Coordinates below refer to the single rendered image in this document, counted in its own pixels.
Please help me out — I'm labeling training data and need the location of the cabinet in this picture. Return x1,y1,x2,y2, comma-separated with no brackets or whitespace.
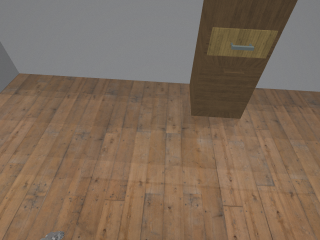
189,0,298,119

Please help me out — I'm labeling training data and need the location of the drawer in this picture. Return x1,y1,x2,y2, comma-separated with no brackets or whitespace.
207,27,278,59

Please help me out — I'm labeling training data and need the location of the handle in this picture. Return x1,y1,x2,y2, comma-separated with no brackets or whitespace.
223,71,244,76
231,42,255,51

